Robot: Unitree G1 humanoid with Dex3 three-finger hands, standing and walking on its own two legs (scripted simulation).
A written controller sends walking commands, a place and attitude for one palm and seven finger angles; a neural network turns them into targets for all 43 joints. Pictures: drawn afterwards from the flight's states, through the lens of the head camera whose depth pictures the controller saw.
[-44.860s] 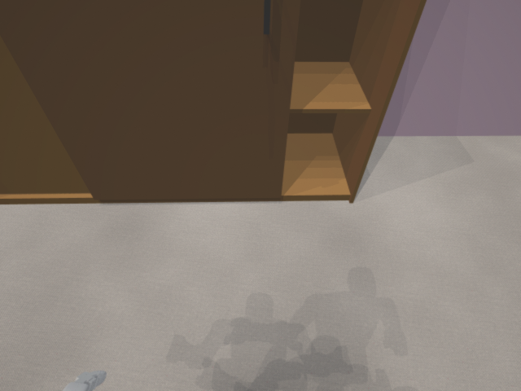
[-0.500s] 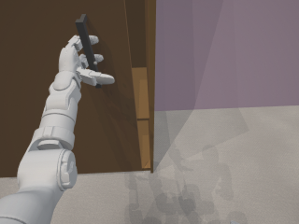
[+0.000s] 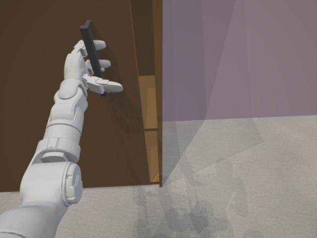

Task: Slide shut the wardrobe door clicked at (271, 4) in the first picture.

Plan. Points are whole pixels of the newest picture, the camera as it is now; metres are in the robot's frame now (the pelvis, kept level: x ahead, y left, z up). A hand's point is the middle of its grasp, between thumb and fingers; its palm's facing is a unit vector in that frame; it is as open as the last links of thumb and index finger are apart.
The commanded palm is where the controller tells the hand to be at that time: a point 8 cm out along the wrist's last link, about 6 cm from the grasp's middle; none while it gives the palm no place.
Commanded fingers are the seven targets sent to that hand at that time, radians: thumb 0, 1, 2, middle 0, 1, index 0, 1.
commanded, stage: slide the fingers in behind the handle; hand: left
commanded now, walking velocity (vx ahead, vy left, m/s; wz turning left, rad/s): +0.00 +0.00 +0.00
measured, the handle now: (97, 61) +0.52 +0.17 +0.19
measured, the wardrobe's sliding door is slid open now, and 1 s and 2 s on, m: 0.06 0.06 0.06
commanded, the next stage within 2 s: grip the handle and tug to test in 0.20 s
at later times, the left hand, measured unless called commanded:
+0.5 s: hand (101, 69) +0.47 +0.14 +0.20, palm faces +0.05 -1.00 +0.01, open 13.1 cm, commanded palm +0.45 +0.19 +0.19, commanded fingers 0.00 0.01 0.52 -0.35 -1.27 -0.35 -1.27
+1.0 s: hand (103, 69) +0.47 +0.14 +0.20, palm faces +0.06 -1.00 +0.01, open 5.5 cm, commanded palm +0.44 +0.18 +0.19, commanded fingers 0.00 0.90 0.90 -0.45 -1.40 -0.45 -1.40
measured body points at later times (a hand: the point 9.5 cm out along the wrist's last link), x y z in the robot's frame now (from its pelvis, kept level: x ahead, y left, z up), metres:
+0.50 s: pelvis +0.00 +0.01 +0.00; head +0.02 +0.00 +0.45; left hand +0.46 +0.20 +0.20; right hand +0.07 -0.24 -0.12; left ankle -0.01 +0.12 -0.74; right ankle -0.02 -0.10 -0.74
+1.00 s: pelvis +0.00 +0.01 +0.00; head +0.02 +0.00 +0.45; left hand +0.46 +0.19 +0.20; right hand +0.08 -0.24 -0.12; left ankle -0.01 +0.12 -0.74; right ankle -0.02 -0.10 -0.74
